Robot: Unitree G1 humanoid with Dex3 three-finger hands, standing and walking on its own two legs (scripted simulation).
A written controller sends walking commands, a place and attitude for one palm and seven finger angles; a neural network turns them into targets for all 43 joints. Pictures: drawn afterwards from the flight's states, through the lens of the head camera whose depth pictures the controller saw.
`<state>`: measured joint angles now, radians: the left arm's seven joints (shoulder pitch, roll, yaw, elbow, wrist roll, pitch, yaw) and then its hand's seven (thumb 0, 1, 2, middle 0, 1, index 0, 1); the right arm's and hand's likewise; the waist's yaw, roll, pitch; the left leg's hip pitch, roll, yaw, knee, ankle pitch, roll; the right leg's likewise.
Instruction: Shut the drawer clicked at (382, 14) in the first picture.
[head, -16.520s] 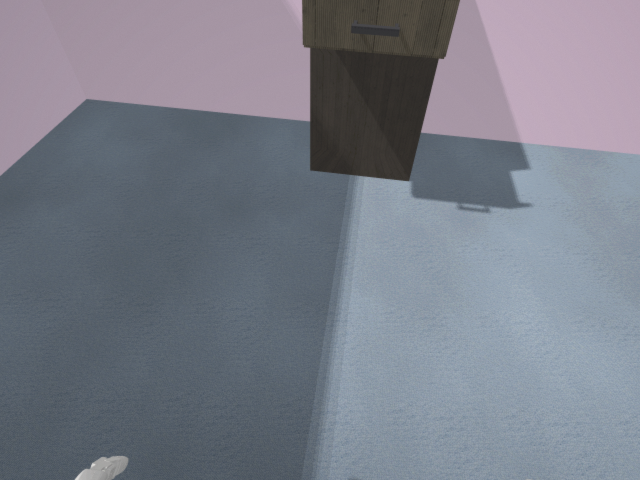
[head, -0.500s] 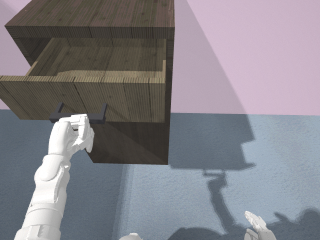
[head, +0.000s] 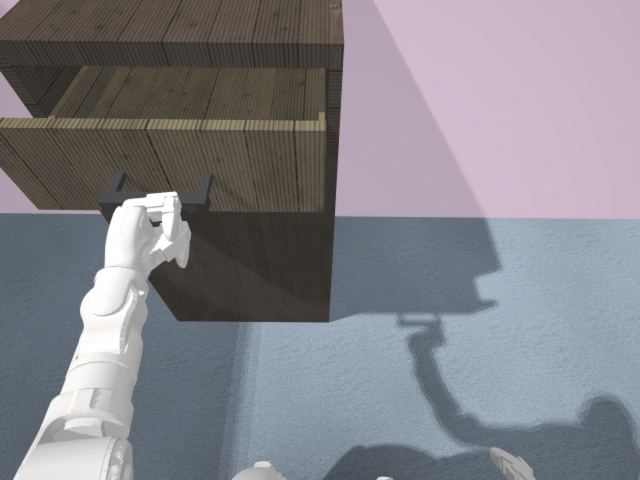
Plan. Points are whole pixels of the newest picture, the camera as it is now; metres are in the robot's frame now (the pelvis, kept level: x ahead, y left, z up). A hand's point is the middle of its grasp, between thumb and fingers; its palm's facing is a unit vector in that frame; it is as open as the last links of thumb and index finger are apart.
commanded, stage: push the drawer shut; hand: left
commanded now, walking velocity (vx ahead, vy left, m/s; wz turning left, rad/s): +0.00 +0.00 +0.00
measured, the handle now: (159, 191) +0.47 +0.23 +0.08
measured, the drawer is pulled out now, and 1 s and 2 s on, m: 0.14 0.02 0.00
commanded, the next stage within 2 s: pull the fist back off the drawer in 1.48 s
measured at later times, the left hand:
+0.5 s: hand (187, 203) +0.45 +0.19 +0.08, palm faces +0.00 -1.00 -0.03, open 3.3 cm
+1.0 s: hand (195, 170) +0.51 +0.19 +0.08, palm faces +0.01 -1.00 -0.03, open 3.2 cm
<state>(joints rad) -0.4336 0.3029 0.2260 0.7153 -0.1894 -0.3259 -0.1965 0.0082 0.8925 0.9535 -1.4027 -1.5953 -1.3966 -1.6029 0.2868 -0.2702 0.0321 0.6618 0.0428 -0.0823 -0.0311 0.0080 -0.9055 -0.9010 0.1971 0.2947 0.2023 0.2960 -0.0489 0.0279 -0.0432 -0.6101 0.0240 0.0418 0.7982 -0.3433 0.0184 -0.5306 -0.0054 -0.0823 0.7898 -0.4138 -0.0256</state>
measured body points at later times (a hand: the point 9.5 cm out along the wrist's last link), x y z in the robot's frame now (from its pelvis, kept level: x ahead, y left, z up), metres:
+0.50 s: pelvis -0.01 +0.00 -0.01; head +0.07 +0.00 +0.44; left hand +0.44 +0.24 +0.08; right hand +0.04 -0.27 -0.13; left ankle +0.03 +0.11 -0.71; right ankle -0.01 -0.10 -0.71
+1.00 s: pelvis -0.01 +0.01 -0.02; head +0.11 +0.02 +0.41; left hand +0.50 +0.24 +0.08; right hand -0.02 -0.26 -0.13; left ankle +0.03 +0.11 -0.71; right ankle -0.01 -0.10 -0.71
